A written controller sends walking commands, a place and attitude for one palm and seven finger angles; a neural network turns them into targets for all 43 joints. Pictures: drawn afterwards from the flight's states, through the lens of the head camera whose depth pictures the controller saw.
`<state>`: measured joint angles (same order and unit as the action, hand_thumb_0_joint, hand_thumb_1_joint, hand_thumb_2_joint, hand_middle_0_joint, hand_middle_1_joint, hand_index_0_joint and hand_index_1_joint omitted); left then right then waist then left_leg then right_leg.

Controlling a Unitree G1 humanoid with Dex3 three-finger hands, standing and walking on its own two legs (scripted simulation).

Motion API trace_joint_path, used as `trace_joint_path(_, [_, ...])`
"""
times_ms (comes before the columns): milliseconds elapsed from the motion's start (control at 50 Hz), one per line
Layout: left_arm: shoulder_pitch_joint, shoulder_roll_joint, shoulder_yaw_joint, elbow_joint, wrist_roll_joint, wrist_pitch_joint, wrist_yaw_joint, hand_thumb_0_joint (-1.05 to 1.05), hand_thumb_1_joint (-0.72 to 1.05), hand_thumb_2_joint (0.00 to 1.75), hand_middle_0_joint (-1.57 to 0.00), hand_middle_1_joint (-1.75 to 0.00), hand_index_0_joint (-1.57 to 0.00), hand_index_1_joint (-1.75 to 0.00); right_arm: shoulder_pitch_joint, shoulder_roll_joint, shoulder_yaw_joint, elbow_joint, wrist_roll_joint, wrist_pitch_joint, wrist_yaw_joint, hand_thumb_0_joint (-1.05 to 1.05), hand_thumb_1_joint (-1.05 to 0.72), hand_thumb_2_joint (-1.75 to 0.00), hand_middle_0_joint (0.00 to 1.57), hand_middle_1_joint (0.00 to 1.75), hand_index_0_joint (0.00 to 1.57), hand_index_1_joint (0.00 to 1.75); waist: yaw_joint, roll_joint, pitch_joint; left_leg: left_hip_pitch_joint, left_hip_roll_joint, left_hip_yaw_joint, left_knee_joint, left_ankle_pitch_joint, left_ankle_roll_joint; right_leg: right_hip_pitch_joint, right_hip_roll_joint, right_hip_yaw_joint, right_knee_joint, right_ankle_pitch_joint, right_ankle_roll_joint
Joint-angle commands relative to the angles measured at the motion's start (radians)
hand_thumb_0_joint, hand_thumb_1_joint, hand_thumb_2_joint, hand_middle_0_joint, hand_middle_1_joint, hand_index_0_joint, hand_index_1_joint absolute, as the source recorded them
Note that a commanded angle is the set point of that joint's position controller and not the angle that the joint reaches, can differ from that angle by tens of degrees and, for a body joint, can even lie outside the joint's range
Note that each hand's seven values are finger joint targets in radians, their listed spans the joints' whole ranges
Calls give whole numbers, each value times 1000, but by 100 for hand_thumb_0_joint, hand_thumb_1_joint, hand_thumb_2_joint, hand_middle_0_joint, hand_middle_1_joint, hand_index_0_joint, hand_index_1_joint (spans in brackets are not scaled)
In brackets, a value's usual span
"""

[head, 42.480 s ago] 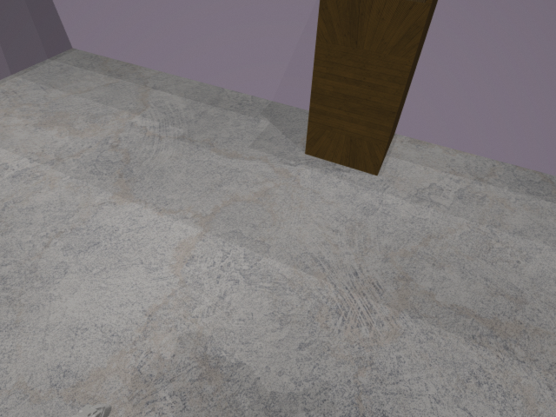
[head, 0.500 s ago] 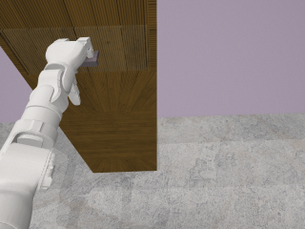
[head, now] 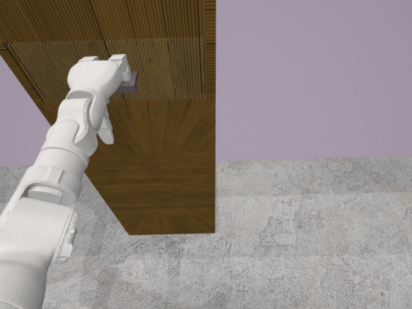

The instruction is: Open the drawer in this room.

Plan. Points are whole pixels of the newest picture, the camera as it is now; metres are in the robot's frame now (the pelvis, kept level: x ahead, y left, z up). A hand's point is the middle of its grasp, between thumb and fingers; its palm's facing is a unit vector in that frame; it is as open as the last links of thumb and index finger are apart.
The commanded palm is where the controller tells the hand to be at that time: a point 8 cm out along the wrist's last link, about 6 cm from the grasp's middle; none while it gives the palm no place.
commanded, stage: close the thumb around the handle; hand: left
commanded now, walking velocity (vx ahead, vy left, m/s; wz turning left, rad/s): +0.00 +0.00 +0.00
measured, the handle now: (112, 82) +0.53 +0.20 +0.16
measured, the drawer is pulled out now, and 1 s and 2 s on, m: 0.00 0.01 0.10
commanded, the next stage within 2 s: pull the drawer open in 0.58 s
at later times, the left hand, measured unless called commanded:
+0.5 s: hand (107, 101) +0.48 +0.20 +0.16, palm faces +0.03 -0.02 -1.00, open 7.2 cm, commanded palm +0.45 +0.21 +0.20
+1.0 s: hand (107, 107) +0.47 +0.20 +0.15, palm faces +0.05 -0.03 -1.00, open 7.1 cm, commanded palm +0.41 +0.20 +0.20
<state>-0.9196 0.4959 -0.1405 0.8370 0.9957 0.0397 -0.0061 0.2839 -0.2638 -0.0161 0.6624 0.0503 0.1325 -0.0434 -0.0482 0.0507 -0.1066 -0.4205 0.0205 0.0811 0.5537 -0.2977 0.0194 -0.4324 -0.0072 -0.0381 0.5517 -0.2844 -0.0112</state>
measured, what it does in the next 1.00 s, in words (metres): stands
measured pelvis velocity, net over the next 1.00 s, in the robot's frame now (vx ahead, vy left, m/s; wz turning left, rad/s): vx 0.02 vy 0.00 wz -0.01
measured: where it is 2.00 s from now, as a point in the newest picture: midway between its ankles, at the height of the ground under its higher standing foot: outside the picture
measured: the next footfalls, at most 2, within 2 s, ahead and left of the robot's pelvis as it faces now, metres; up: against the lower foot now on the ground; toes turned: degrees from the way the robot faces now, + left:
none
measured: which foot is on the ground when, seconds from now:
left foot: down 0.00-1.00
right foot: down 0.00-1.00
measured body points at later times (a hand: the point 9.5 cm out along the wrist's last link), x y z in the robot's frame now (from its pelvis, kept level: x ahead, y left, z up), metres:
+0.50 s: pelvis +0.01 +0.00 +0.00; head +0.05 -0.02 +0.45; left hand +0.47 +0.20 +0.21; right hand +0.12 -0.26 -0.13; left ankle -0.02 +0.11 -0.73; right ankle -0.01 -0.11 -0.73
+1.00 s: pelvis +0.02 +0.00 +0.00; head +0.05 -0.03 +0.45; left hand +0.46 +0.20 +0.21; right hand +0.11 -0.26 -0.13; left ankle -0.02 +0.11 -0.73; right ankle -0.01 -0.11 -0.73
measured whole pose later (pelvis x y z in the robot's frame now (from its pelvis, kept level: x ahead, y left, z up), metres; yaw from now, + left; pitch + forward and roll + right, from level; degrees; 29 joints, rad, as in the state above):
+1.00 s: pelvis +0.02 +0.00 +0.00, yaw -1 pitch +9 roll +0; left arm -0.71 0.51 -0.12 0.55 0.96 0.11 -0.04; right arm 0.26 -0.27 -0.01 0.64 0.06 0.17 -0.02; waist -0.03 0.07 -0.10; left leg -0.36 0.02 0.09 0.52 -0.31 0.02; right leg -0.38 0.00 -0.02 0.52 -0.29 -0.01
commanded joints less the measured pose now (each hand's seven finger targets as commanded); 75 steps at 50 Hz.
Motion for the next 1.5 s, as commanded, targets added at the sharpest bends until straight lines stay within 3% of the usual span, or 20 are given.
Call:
trace_joint_path(0, [-415, 183, 56, -191, -6, -7, 10, 0, -11, 47, -33, -124, -33, -124, 2, -135, -50, -109, -2, -25, -4, 0, -90, -90, 20, 30, 20, 30, -2, -63, -323, 162, -26, -41, -24, 380, 28, 159, 31, 21, -45, 337, -18])
trace_joint_path(100, [-384, 195, 69, -245, -10, 4, 4, 0, 17, 59, -35, -127, -35, -127, -9, -135, -51, -116, -4, -18, 1, 0, -90, -90, 20, 30, 20, 30, 11, -50, -362, 186, -28, -40, -16, 455, 28, 195, 31, 23, -37, 403, -20])
trace_joint_path(180, [-375, 176, 51, -241, -14, 21, -3, 0, 40, 68, -36, -130, -36, -130, -24, -133, -47, -110, 2, -10, 2, 0, -90, -90, 20, 30, 20, 30, 0, -52, -307, 181, -25, -40, -22, 425, 26, 160, 34, 17, -42, 380, -18])
trace_joint_path(260, [-358, 194, 67, -251, -15, 30, -8, 0, 62, 78, -38, -132, -38, -132, -27, -132, -45, -112, 0, -8, 1, 0, -90, -90, 20, 30, 20, 30, 13, -53, -330, 183, -26, -39, -19, 462, 27, 193, 31, 18, -36, 416, -19])
trace_joint_path(300, [-321, 257, 119, -240, -16, 35, -13, 0, 73, 83, -39, -133, -39, -133, -33, -141, -44, -111, -2, -3, -2, 0, -90, -90, 20, 30, 20, 30, 25, -73, -344, 170, -28, -34, -20, 468, 28, 234, 28, 25, -40, 443, -18])
trace_joint_path(340, [-334, 191, 58, -225, -19, 39, -22, 0, 84, 88, -40, -134, -40, -134, -43, -132, -39, -114, 4, -1, -5, 0, -90, -90, 20, 30, 20, 30, 8, -81, -301, 157, -29, -31, -24, 434, 27, 204, 27, 19, -43, 422, -13])
trace_joint_path(360, [-348, 217, 80, -230, -19, 35, -22, 0, 90, 90, -40, -135, -40, -135, -38, -135, -40, -107, 4, -1, -4, 0, -90, -90, 20, 30, 20, 30, 9, -62, -295, 161, -26, -34, -26, 430, 25, 194, 29, 19, -43, 412, -16])
trace_joint_path(380, [-319, 240, 100, -221, -15, 36, -21, 0, 90, 90, -40, -135, -40, -135, -39, -135, -39, -112, 2, 0, -6, 0, -90, -90, 20, 30, 20, 30, 23, -63, -315, 159, -29, -33, -26, 434, 26, 212, 28, 23, -38, 412, -17])
trace_joint_path(440, [-346, 204, 68, -239, -15, 31, -24, 0, 90, 90, -40, -135, -40, -135, -40, -132, -40, -112, 3, 2, -5, 0, -90, -90, 20, 30, 20, 30, 10, -56, -316, 174, -27, -35, -21, 447, 25, 195, 28, 20, -39, 415, -17])
trace_joint_path(500, [-325, 235, 96, -258, -16, 24, -23, 0, 90, 90, -40, -135, -40, -135, -43, -136, -41, -117, 2, 2, -5, 0, -90, -90, 20, 30, 20, 30, 22, -65, -342, 173, -29, -36, -21, 463, 26, 225, 27, 24, -37, 433, -18])
trace_joint_path(540, [-355, 180, 49, -234, -20, 24, -23, 0, 90, 90, -40, -135, -40, -135, -43, -130, -39, -114, 5, 0, -4, 0, -90, -90, 20, 30, 20, 30, 3, -54, -286, 165, -28, -38, -23, 426, 25, 176, 29, 16, -42, 398, -17])
trace_joint_path(620, [-384, 221, 75, -220, -10, 16, -17, 0, 90, 90, -40, -135, -40, -135, -34, -132, -41, -108, 3, -3, -8, 0, -90, -90, 20, 30, 20, 30, 5, -58, -317, 161, -30, -37, -21, 396, 26, 186, 27, 25, -41, 376, -17])
trace_joint_path(660, [-393, 198, 58, -181, -10, 17, -16, 0, 90, 90, -40, -135, -40, -135, -28, -131, -38, -101, 2, -5, -12, 0, -90, -90, 20, 30, 20, 30, -4, -79, -287, 149, -31, -35, -22, 374, 26, 172, 26, 22, -45, 366, -14])
trace_joint_path(700, [-354, 241, 100, -221, -12, 6, -16, 0, 90, 90, -40, -135, -40, -135, -29, -137, -42, -111, -1, -6, -10, 0, -90, -90, 20, 30, 20, 30, 20, -65, -340, 159, -32, -36, -23, 406, 26, 215, 26, 26, -40, 391, -19])
trace_joint_path(780, [-234, 219, 100, -295, -24, 11, -18, 0, 90, 90, -40, -135, -40, -135, -54, -130, -41, -138, 0, -2, 1, 0, -90, -90, 20, 30, 20, 30, 43, -59, -343, 164, -28, -35, -26, 452, 26, 242, 26, 22, -32, 430, -17])
trace_joint_path(1180, [101, 147, 63, -746, -70, 151, -62, 0, 90, 90, -40, -135, -40, -135, -213, -117, -21, -192, 11, 1, 38, 0, -90, -90, 20, 30, 20, 30, 79, -47, -318, 275, -24, -52, -35, 635, 22, 282, 31, 15, -42, 507, -15])
trace_joint_path(1240, [183, 181, 104, -765, -72, 162, -70, 0, 90, 90, -40, -135, -40, -135, -242, -113, -10, -195, 7, 3, 37, 0, -90, -90, 20, 30, 20, 30, 93, -66, -302, 255, -32, -46, -39, 625, 21, 319, 27, 17, -40, 536, -13])
trace_joint_path(1280, [-56, 171, 56, -669, -59, 166, -67, 0, 90, 90, -40, -135, -40, -135, -226, -120, -5, -150, 11, 3, 21, 0, -90, -90, 20, 30, 20, 30, 37, -75, -230, 241, -33, -47, -36, 521, 16, 230, 32, 10, -56, 464, -15])
trace_joint_path(1380, [-89, 180, 59, -615, -40, 154, -67, 0, 90, 90, -40, -135, -40, -135, -228, -109, -1, -142, 4, 4, 1, 0, -90, -90, 20, 30, 20, 30, 53, -43, -289, 248, -45, -46, -26, 519, 15, 261, 23, 16, -43, 483, -20])
trace_joint_path(1480, [-107, 161, 46, -552, -52, 129, -76, 0, 90, 90, -40, -135, -40, -135, -225, -106, 3, -142, 4, 9, -2, 0, -90, -90, 20, 30, 20, 30, 51, -50, -264, 226, -42, -51, -33, 467, 13, 246, 18, 10, -45, 441, -21])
